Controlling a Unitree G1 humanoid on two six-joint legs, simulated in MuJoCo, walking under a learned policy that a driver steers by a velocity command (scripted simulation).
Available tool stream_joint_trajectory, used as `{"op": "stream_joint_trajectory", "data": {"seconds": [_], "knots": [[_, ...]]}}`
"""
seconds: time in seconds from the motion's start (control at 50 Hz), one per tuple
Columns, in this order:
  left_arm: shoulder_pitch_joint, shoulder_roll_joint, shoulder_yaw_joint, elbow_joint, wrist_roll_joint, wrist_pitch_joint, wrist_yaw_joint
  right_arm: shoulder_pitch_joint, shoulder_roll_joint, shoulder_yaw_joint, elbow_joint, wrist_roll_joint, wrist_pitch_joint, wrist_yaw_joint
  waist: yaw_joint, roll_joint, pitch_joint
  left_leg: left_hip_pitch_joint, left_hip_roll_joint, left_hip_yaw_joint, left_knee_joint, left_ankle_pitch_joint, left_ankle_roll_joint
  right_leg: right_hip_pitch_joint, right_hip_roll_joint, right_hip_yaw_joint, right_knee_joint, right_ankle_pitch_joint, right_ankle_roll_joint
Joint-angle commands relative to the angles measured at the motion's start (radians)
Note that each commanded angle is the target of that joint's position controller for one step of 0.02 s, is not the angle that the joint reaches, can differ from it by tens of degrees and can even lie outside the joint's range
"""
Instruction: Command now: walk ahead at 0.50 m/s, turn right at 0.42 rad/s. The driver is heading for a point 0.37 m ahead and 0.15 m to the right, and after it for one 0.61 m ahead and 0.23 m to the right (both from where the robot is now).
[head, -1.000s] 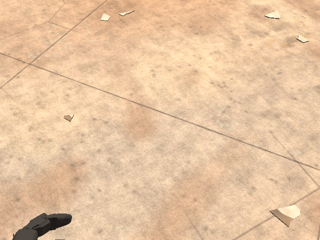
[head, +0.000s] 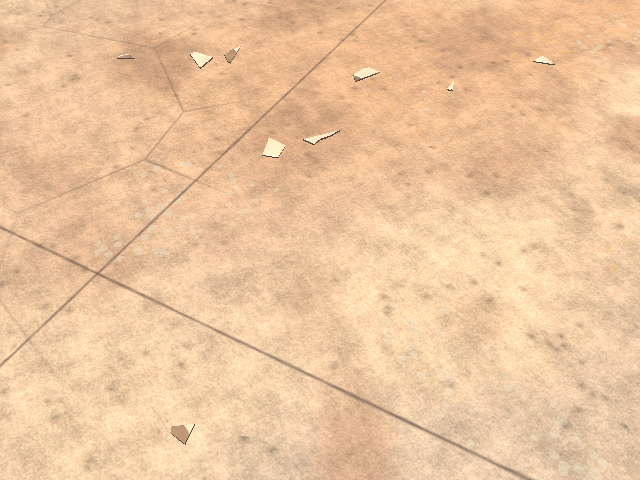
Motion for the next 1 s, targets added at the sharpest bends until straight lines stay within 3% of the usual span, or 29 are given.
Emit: {"op": "stream_joint_trajectory", "data": {"seconds": [0.02,0.06,0.1,0.12,0.14,0.16,0.18,0.2,0.22,0.24,0.26,0.28,0.32,0.44,0.48,0.54,0.58,0.6,0.62,0.64,0.66,0.68,0.7,0.72,0.74,0.78,0.86,0.94,1.0], "knots": [[-0.148,0.039,0.001,-0.122,-0.001,-0.016,-0.020,0.013,-0.167,-0.041,-0.028,0.010,0.004,-0.009,-0.021,0.081,0.084,0.022,0.314,-0.055,-0.035,0.391,0.117,-0.049,0.004,-0.034,-0.066,-0.030,-0.026],[-0.163,0.048,0.004,-0.151,-0.002,-0.016,-0.035,0.013,-0.180,-0.045,-0.020,0.016,0.023,-0.014,-0.008,0.096,0.076,0.084,0.330,-0.033,0.037,0.558,0.100,-0.037,0.027,-0.075,-0.088,-0.130,-0.053],[-0.100,0.080,0.022,-0.157,0.000,-0.011,-0.040,-0.006,-0.210,-0.053,-0.029,0.018,0.039,-0.027,0.041,0.142,0.006,0.106,0.326,0.002,0.185,0.922,0.074,0.096,0.092,-0.142,-0.081,-0.236,-0.090],[0.005,0.115,0.043,-0.138,-0.001,-0.007,-0.037,-0.014,-0.219,-0.055,-0.033,0.017,0.049,-0.034,0.101,0.149,-0.059,0.086,0.311,0.022,0.335,1.044,0.057,0.236,0.133,-0.163,-0.093,-0.254,-0.116],[0.165,0.170,0.074,-0.102,-0.004,-0.004,-0.024,-0.024,-0.214,-0.050,-0.041,0.018,0.052,-0.041,0.187,0.122,-0.141,-0.034,0.273,0.046,0.553,0.982,0.023,0.489,0.153,-0.134,-0.158,-0.188,-0.157],[0.298,0.269,0.105,-0.080,-0.002,0.008,0.001,0.008,-0.154,-0.029,-0.075,-0.002,0.036,-0.041,0.213,-0.031,-0.253,-0.354,0.198,0.056,0.894,0.562,-0.025,0.836,-0.048,0.191,-0.162,-0.180,-0.251],[0.251,0.300,0.100,-0.105,-0.009,0.000,0.001,0.055,-0.059,0.007,-0.108,-0.012,-0.001,-0.020,0.127,-0.201,-0.367,-0.712,-0.021,-0.110,1.206,-0.296,-0.073,1.086,-0.260,0.747,-0.312,-0.275,-0.436],[0.267,0.218,0.078,-0.108,-0.003,-0.003,0.000,-0.043,-0.153,-0.015,-0.123,0.019,-0.037,0.001,0.195,-0.087,-0.364,-0.820,0.045,-0.269,1.243,-0.273,-0.049,1.086,-0.241,0.706,-0.363,-0.328,-0.395],[0.237,0.177,0.067,-0.107,0.002,-0.008,0.003,-0.116,-0.160,-0.014,-0.151,0.046,-0.054,0.009,0.186,-0.041,-0.229,-0.849,0.086,-0.250,1.192,-0.198,-0.030,0.962,-0.201,0.545,-0.368,-0.285,-0.351],[0.176,0.163,0.062,-0.112,0.002,-0.012,0.003,-0.133,-0.141,-0.011,-0.153,0.031,-0.060,0.004,0.133,0.056,-0.131,-0.815,0.127,-0.239,1.081,-0.135,-0.028,0.799,-0.152,0.438,-0.383,-0.194,-0.316],[0.122,0.127,0.052,-0.127,0.006,-0.014,0.006,-0.136,-0.154,-0.021,-0.147,0.007,-0.053,-0.003,0.101,0.056,-0.088,-0.754,0.155,-0.234,0.996,-0.100,-0.037,0.686,-0.121,0.367,-0.400,-0.098,-0.298],[0.094,0.120,0.047,-0.144,0.016,-0.013,0.010,-0.117,-0.152,-0.024,-0.146,0.000,-0.040,-0.002,0.070,0.032,-0.067,-0.696,0.164,-0.236,0.967,-0.078,-0.048,0.602,-0.101,0.342,-0.426,-0.046,-0.301],[0.084,0.134,0.053,-0.147,0.012,-0.017,0.018,-0.094,-0.128,-0.021,-0.148,-0.008,-0.019,-0.004,0.046,0.020,-0.053,-0.654,0.163,-0.217,0.890,-0.057,-0.082,0.506,-0.084,0.301,-0.456,0.026,-0.313],[0.156,0.177,0.067,-0.119,-0.002,-0.004,0.046,-0.302,-0.070,0.005,-0.201,-0.004,-0.016,0.002,0.120,-0.018,-0.013,-0.546,0.085,-0.184,0.451,0.312,-0.123,0.381,0.012,0.189,-0.443,-0.089,-0.228],[0.194,0.181,0.069,-0.104,-0.007,0.002,0.048,-0.347,-0.086,0.001,-0.216,0.009,-0.022,0.010,0.139,-0.030,-0.015,-0.513,0.064,-0.198,0.384,0.345,-0.119,0.407,-0.006,0.236,-0.420,-0.150,-0.215],[0.211,0.169,0.068,-0.096,-0.010,0.009,0.052,-0.345,-0.131,-0.017,-0.223,0.017,-0.033,0.019,0.122,-0.053,-0.021,-0.483,0.061,-0.236,0.312,0.266,-0.089,0.496,-0.045,0.336,-0.336,-0.215,-0.192],[0.188,0.155,0.067,-0.103,-0.005,0.013,0.052,-0.263,-0.150,-0.032,-0.204,0.018,-0.042,0.017,0.069,-0.077,-0.035,-0.376,0.059,-0.220,0.271,0.204,-0.050,0.506,-0.037,0.368,-0.258,-0.205,-0.165],[0.188,0.119,0.054,-0.109,-0.001,0.012,0.050,-0.174,-0.175,-0.046,-0.187,0.008,-0.047,0.011,0.025,-0.065,-0.090,-0.227,0.089,-0.230,0.252,0.191,-0.017,0.474,0.010,0.337,-0.150,-0.188,-0.133],[0.203,0.054,0.030,-0.124,0.014,0.009,0.046,-0.035,-0.228,-0.061,-0.176,-0.007,-0.049,0.002,-0.027,0.053,-0.221,0.013,0.258,-0.391,0.257,0.121,0.044,0.364,0.078,0.247,0.127,-0.326,-0.094],[0.337,0.008,0.014,-0.161,-0.017,-0.002,0.045,0.042,-0.309,-0.080,-0.140,-0.018,-0.033,0.007,0.036,0.396,-0.320,0.285,0.471,-0.869,0.150,-0.125,0.210,0.017,0.199,0.117,0.444,-0.695,-0.035],[0.326,0.118,0.032,-0.132,-0.027,-0.002,0.050,0.021,-0.217,-0.063,-0.152,0.005,-0.030,0.012,0.012,0.298,-0.255,0.249,0.476,-0.950,0.101,-0.351,0.202,-0.107,0.115,0.140,0.581,-0.656,-0.019],[0.221,0.171,0.048,-0.140,-0.019,0.005,0.050,-0.019,-0.156,-0.046,-0.163,0.008,-0.024,0.008,-0.016,0.203,-0.138,0.142,0.430,-0.782,0.094,-0.315,0.156,-0.133,0.083,0.123,0.614,-0.561,-0.013],[0.171,0.163,0.050,-0.148,-0.007,0.011,0.052,-0.067,-0.136,-0.036,-0.167,-0.001,-0.018,0.007,-0.001,0.139,-0.078,0.033,0.385,-0.645,0.087,-0.172,0.130,-0.100,0.050,0.095,0.599,-0.490,-0.006],[0.139,0.152,0.052,-0.160,0.001,0.012,0.049,-0.097,-0.113,-0.029,-0.159,-0.004,-0.013,0.005,0.014,0.136,-0.029,-0.048,0.346,-0.549,0.068,-0.058,0.124,-0.081,0.025,0.094,0.554,-0.442,-0.003],[0.142,0.135,0.053,-0.164,-0.004,0.016,0.042,-0.110,-0.100,-0.023,-0.154,-0.009,-0.014,0.002,0.035,0.162,-0.012,-0.104,0.318,-0.470,0.045,0.013,0.112,-0.037,0.000,0.088,0.526,-0.412,-0.003],[0.140,0.094,0.047,-0.168,-0.010,0.025,0.037,-0.112,-0.094,-0.023,-0.138,-0.006,-0.021,0.002,0.045,0.170,0.009,-0.159,0.296,-0.373,0.011,0.156,0.127,0.000,-0.005,0.063,0.480,-0.395,0.005],[0.100,0.043,0.029,-0.189,0.014,0.029,0.040,-0.128,-0.149,-0.038,-0.099,0.000,-0.017,0.002,0.070,0.136,-0.008,-0.167,0.296,-0.209,0.041,0.656,0.162,0.042,0.016,0.028,0.260,-0.315,0.036],[0.003,0.026,0.017,-0.198,0.012,0.017,0.016,-0.108,-0.168,-0.037,-0.061,0.018,0.008,-0.006,0.033,0.143,-0.043,-0.165,0.257,-0.109,0.062,0.676,0.132,0.194,0.048,-0.034,-0.002,-0.102,0.023],[-0.031,0.056,0.028,-0.215,0.016,0.012,0.004,-0.091,-0.191,-0.041,-0.034,0.034,0.021,-0.006,0.039,0.153,-0.051,-0.104,0.285,-0.134,0.134,0.656,0.114,0.243,0.065,-0.034,-0.110,-0.132,-0.014]]}}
